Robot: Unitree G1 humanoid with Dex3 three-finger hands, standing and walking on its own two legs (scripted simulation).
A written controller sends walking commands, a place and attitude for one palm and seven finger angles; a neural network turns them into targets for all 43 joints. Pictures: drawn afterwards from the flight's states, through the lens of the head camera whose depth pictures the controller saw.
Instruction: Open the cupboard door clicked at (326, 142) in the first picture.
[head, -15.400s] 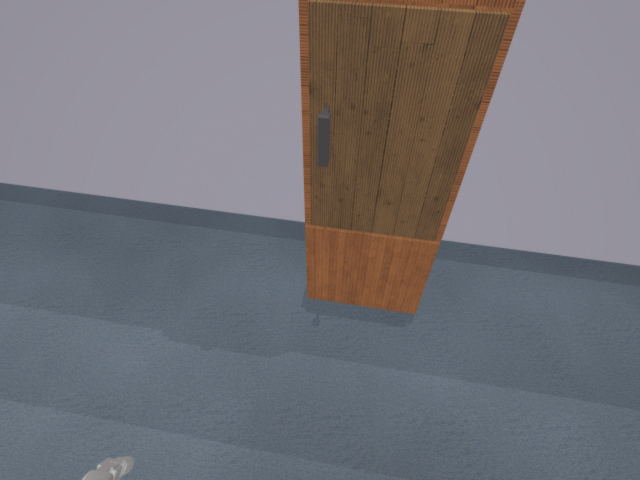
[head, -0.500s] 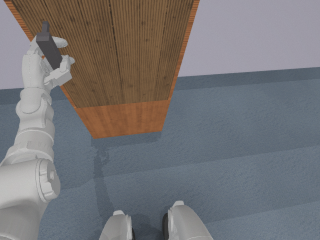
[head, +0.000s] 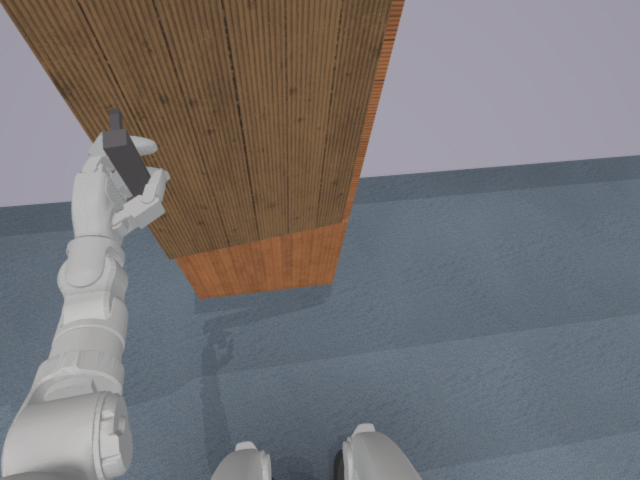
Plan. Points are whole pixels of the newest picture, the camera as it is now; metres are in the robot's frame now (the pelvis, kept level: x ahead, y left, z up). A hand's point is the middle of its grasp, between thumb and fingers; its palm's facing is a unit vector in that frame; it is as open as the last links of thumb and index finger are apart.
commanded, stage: pull the door open along its arc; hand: left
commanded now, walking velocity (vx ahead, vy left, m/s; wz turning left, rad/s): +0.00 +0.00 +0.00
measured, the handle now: (134, 161) +0.50 +0.21 +0.05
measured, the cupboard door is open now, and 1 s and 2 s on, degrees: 7 47 49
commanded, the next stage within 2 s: open thumb and fingers to let go in 0.70 s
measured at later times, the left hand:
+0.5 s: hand (228, 284) +0.33 +0.09 +0.04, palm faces +0.47 -0.88 +0.02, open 6.3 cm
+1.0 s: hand (282, 318) +0.29 +0.03 +0.04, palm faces +0.46 -0.89 -0.05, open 6.7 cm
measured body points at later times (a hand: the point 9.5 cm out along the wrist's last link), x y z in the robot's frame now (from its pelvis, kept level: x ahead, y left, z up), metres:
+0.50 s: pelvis +0.00 -0.02 +0.00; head +0.07 -0.02 +0.44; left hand +0.30 +0.13 +0.05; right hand +0.17 -0.22 -0.11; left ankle -0.03 +0.09 -0.67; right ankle +0.02 -0.12 -0.67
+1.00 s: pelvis -0.01 -0.07 +0.00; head +0.05 -0.09 +0.45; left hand +0.26 +0.08 +0.05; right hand +0.20 -0.27 -0.11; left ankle -0.03 +0.09 -0.67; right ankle +0.02 -0.12 -0.67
